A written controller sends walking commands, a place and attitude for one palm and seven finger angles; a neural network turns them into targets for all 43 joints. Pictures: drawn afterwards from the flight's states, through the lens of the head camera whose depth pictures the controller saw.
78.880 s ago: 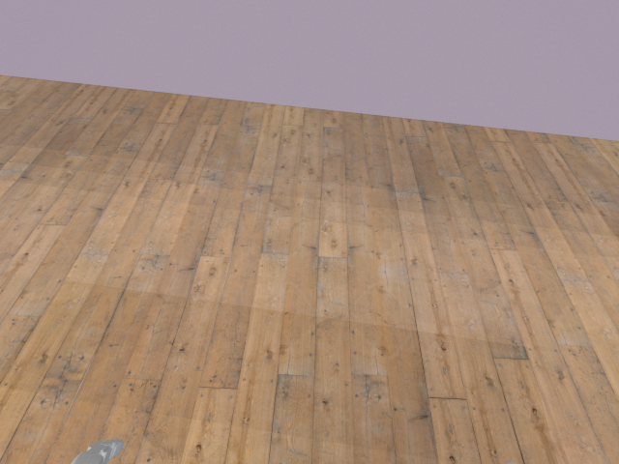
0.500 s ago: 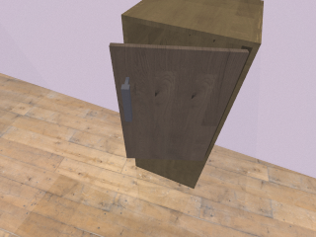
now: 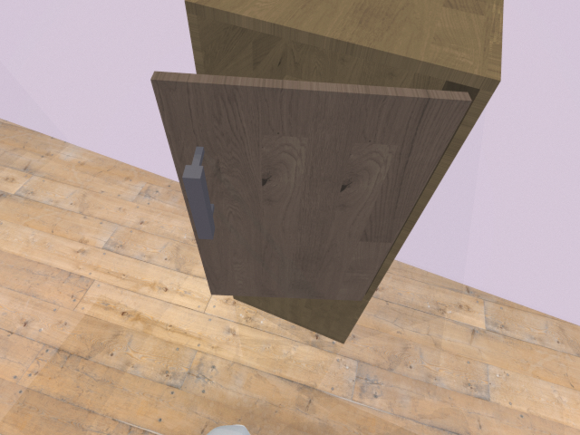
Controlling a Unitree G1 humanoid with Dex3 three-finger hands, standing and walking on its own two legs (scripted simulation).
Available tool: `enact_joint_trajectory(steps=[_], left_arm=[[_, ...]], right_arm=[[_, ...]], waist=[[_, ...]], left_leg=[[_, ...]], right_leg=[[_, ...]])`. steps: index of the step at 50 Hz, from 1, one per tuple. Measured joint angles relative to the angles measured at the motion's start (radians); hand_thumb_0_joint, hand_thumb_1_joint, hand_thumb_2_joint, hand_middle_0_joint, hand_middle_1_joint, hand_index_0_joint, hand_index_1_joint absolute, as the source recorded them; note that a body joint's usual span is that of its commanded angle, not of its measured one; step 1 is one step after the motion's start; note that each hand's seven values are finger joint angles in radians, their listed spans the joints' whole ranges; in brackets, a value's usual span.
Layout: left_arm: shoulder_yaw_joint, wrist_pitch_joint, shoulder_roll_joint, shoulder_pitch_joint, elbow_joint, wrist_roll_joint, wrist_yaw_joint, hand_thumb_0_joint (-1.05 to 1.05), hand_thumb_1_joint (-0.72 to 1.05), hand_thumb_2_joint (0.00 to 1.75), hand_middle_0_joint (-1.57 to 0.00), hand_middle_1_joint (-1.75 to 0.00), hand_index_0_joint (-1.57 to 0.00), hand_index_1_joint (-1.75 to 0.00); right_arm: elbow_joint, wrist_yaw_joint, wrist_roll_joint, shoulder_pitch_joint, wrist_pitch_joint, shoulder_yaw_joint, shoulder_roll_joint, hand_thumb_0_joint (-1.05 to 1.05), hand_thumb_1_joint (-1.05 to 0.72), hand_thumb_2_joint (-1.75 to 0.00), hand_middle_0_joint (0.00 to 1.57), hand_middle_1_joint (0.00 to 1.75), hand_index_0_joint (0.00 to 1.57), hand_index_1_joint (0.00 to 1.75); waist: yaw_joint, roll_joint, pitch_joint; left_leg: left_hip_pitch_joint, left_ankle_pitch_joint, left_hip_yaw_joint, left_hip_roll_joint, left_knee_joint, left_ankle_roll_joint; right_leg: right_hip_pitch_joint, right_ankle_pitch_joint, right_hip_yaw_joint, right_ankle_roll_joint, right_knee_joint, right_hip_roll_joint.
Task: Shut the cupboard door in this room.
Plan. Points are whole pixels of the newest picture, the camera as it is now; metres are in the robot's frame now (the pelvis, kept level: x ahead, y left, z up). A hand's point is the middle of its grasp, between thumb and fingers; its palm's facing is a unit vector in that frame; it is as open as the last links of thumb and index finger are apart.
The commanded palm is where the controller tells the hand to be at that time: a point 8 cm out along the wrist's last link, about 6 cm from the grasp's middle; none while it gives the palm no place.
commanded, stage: come to a stop and stand still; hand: left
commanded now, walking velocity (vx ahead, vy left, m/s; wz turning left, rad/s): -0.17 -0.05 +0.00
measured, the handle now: (203, 195) +0.42 +0.17 +0.06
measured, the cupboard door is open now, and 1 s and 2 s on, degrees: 21 21 21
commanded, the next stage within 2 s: look again from close up in 1.50 s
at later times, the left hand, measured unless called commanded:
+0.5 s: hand out of the picture +0.05 +0.14 -0.16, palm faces -0.02 -0.96 -0.27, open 7.4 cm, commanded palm none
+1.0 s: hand out of the picture +0.01 +0.12 -0.16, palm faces +0.01 -0.98 -0.20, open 7.4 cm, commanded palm none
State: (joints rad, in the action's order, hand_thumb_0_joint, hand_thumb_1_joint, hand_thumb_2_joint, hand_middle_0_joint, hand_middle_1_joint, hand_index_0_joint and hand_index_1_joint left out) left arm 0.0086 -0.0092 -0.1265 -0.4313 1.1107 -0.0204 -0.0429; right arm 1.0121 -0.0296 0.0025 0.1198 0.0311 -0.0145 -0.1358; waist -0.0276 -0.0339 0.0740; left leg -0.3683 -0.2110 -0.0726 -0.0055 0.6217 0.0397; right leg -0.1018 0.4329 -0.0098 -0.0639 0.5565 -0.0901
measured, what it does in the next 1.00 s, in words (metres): steps on the spot: right foot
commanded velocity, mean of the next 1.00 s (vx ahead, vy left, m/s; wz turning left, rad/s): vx -0.02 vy -0.01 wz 0.00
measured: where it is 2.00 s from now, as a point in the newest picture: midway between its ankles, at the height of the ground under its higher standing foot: outside the picture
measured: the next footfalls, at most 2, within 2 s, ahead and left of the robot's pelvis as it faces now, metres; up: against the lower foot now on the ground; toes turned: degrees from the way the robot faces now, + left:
right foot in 0.34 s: +0.01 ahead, -0.17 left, +0.00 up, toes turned -1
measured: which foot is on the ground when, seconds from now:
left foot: down 0.00-1.00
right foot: down 0.00-0.00, up 0.02-0.32, down 0.34-1.00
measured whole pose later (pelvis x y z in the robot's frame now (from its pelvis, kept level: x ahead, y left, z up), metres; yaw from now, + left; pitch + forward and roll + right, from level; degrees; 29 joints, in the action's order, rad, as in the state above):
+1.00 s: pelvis +0.00 -0.06 +0.01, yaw +0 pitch -1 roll +0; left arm 0.00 0.00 -0.18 -0.29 1.06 -0.01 -0.03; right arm 1.08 -0.01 0.01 0.29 0.01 0.00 -0.15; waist 0.01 -0.01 0.04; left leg -0.28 -0.21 -0.02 0.04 0.50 -0.03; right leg -0.17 0.34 0.00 0.00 0.52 0.01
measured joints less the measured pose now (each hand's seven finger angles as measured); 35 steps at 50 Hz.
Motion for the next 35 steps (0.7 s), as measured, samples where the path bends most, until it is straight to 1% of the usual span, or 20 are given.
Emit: enact_joint_trajectory(steps=[1,2,4,5,7,10,13,15,16,17,18,19,21,24,26,29,35], left_arm=[[0.001,0.007,-0.003,0.009,0.004,0.008,-0.002,0.00,0.90,0.90,-0.21,-0.30,-0.20,-0.29],[0.003,0.014,-0.007,0.021,0.000,0.011,-0.004,0.00,0.90,0.90,-0.21,-0.30,-0.20,-0.29],[0.009,0.026,-0.012,0.058,-0.015,0.009,-0.011,0.01,0.90,0.90,-0.21,-0.30,-0.20,-0.29],[0.013,0.031,-0.014,0.082,-0.027,0.007,-0.013,0.01,0.90,0.90,-0.21,-0.30,-0.20,-0.29],[0.020,0.037,-0.020,0.131,-0.057,0.003,-0.013,0.01,0.90,0.90,-0.21,-0.30,-0.20,-0.29],[0.029,0.040,-0.030,0.190,-0.103,0.000,-0.009,0.00,0.90,0.90,-0.20,-0.30,-0.20,-0.29],[0.036,0.042,-0.040,0.230,-0.132,-0.006,-0.005,0.00,0.90,0.90,-0.20,-0.30,-0.20,-0.29],[0.032,0.035,-0.045,0.239,-0.143,-0.006,-0.004,0.00,0.91,0.90,-0.20,-0.30,-0.20,-0.29],[0.026,0.029,-0.053,0.231,-0.156,-0.006,-0.006,0.00,0.90,0.90,-0.20,-0.30,-0.20,-0.29],[0.024,0.021,-0.067,0.216,-0.173,-0.008,-0.005,0.00,0.90,0.90,-0.20,-0.30,-0.20,-0.29],[0.024,0.012,-0.071,0.212,-0.174,-0.009,-0.006,0.00,0.90,0.90,-0.20,-0.30,-0.20,-0.29],[0.019,0.009,-0.066,0.213,-0.169,-0.011,-0.006,0.00,0.90,0.90,-0.20,-0.30,-0.20,-0.29],[0.001,0.010,-0.058,0.203,-0.162,-0.015,0.002,0.00,0.90,0.90,-0.20,-0.30,-0.20,-0.29],[-0.006,0.020,-0.058,0.183,-0.158,-0.012,0.006,0.00,0.90,0.90,-0.20,-0.30,-0.20,-0.29],[-0.007,0.030,-0.058,0.178,-0.160,-0.009,0.006,0.00,0.90,0.90,-0.20,-0.30,-0.20,-0.29],[-0.010,0.030,-0.056,0.177,-0.167,-0.006,0.011,0.01,0.90,0.90,-0.20,-0.30,-0.20,-0.29],[-0.012,0.022,-0.058,0.168,-0.157,0.001,0.016,0.00,0.90,0.90,-0.21,-0.30,-0.20,-0.30]], right_arm=[[-0.009,-0.003,-0.001,-0.003,0.006,0.002,0.010,0.01,-0.91,-0.90,0.19,0.30,0.20,0.30],[-0.017,-0.005,-0.005,-0.005,0.008,0.006,0.018,0.01,-0.91,-0.90,0.19,0.30,0.20,0.30],[-0.027,-0.012,-0.005,-0.006,0.006,0.014,0.026,0.00,-0.91,-0.90,0.19,0.30,0.20,0.30],[-0.028,-0.014,-0.002,-0.005,0.003,0.016,0.029,0.00,-0.91,-0.90,0.19,0.30,0.20,0.30],[-0.029,-0.016,0.002,-0.005,-0.007,0.013,0.032,0.00,-0.91,-0.90,0.20,0.30,0.20,0.30],[-0.039,-0.011,0.007,-0.015,-0.019,-0.003,0.020,-0.01,-0.93,-0.90,0.20,0.30,0.20,0.30],[-0.043,0.001,0.018,-0.012,-0.032,-0.014,0.006,-0.01,-0.93,-0.90,0.20,0.30,0.20,0.30],[-0.043,0.011,0.018,-0.001,-0.037,-0.019,-0.005,-0.01,-0.93,-0.90,0.20,0.30,0.20,0.30],[-0.050,0.018,0.014,0.012,-0.042,-0.021,-0.011,-0.01,-0.92,-0.90,0.20,0.30,0.20,0.30],[-0.062,0.025,0.014,0.028,-0.046,-0.022,-0.011,-0.01,-0.92,-0.90,0.20,0.30,0.20,0.30],[-0.070,0.031,0.016,0.035,-0.049,-0.025,-0.019,0.00,-0.92,-0.90,0.20,0.30,0.20,0.30],[-0.074,0.035,0.018,0.040,-0.052,-0.030,-0.033,0.00,-0.92,-0.90,0.20,0.30,0.20,0.30],[-0.079,0.038,0.017,0.064,-0.053,-0.042,-0.055,0.00,-0.92,-0.90,0.20,0.30,0.20,0.30],[-0.074,0.038,0.014,0.119,-0.053,-0.040,-0.065,0.00,-0.92,-0.90,0.19,0.30,0.20,0.30],[-0.066,0.038,0.017,0.154,-0.054,-0.037,-0.068,0.00,-0.91,-0.90,0.19,0.30,0.20,0.30],[-0.046,0.035,0.020,0.193,-0.058,-0.029,-0.070,0.01,-0.91,-0.90,0.19,0.30,0.19,0.30],[-0.008,0.032,0.021,0.235,-0.053,-0.008,-0.056,0.01,-0.91,-0.90,0.19,0.30,0.19,0.30]], waist=[[0.001,-0.012,0.000],[-0.003,-0.022,0.001],[-0.006,-0.022,0.004],[-0.006,-0.017,0.004],[-0.006,-0.005,0.009],[-0.003,0.008,0.010],[0.007,0.021,0.004],[0.012,0.030,-0.007],[0.013,0.028,-0.023],[0.012,0.007,-0.041],[0.014,0.006,-0.045],[0.024,0.026,-0.039],[0.048,0.056,-0.037],[0.067,0.051,-0.062],[0.071,0.049,-0.078],[0.073,0.053,-0.084],[0.070,0.046,-0.060]], left_leg=[[0.012,-0.029,-0.008,-0.007,-0.002,0.018],[0.025,-0.052,-0.019,-0.013,-0.008,0.030],[0.053,-0.058,-0.027,-0.017,-0.040,0.037],[0.062,-0.047,-0.024,-0.017,-0.062,0.035],[0.072,-0.017,-0.015,-0.017,-0.101,0.029],[0.067,0.014,-0.006,-0.013,-0.131,0.024],[0.053,0.029,0.005,-0.004,-0.136,0.012],[0.035,0.031,0.011,0.006,-0.121,-0.001],[0.014,0.022,0.010,0.010,-0.093,-0.010],[-0.010,0.005,-0.003,0.003,-0.057,-0.019],[-0.028,-0.016,-0.008,0.008,-0.014,-0.027],[-0.035,-0.044,0.005,0.017,0.023,-0.033],[-0.021,-0.043,0.031,0.019,0.045,-0.037],[0.010,-0.051,0.034,0.015,0.041,-0.043],[0.019,-0.051,0.038,0.018,0.034,-0.047],[0.025,-0.038,0.048,0.026,0.009,-0.050],[0.035,-0.005,0.055,0.032,-0.048,-0.061]], right_leg=[[-0.037,0.017,0.003,0.021,0.097,0.012],[-0.078,0.062,0.000,0.036,0.202,0.023],[-0.151,0.119,-0.007,0.056,0.350,0.040],[-0.182,0.121,-0.006,0.063,0.389,0.052],[-0.229,0.099,-0.005,0.073,0.412,0.081],[-0.273,0.055,-0.009,0.081,0.392,0.117],[-0.272,0.033,0.002,0.081,0.336,0.137],[-0.245,0.008,0.012,0.077,0.250,0.138],[-0.225,-0.017,0.006,0.069,0.175,0.137],[-0.203,-0.046,-0.021,0.051,0.092,0.149],[-0.209,-0.062,-0.033,0.059,0.090,0.148],[-0.210,-0.059,-0.025,0.071,0.118,0.137],[-0.194,-0.043,-0.011,0.085,0.148,0.127],[-0.170,-0.025,-0.009,0.085,0.163,0.131],[-0.161,-0.024,-0.005,0.080,0.157,0.127],[-0.152,-0.041,0.005,0.072,0.127,0.118],[-0.144,-0.070,0.012,0.062,0.074,0.109]])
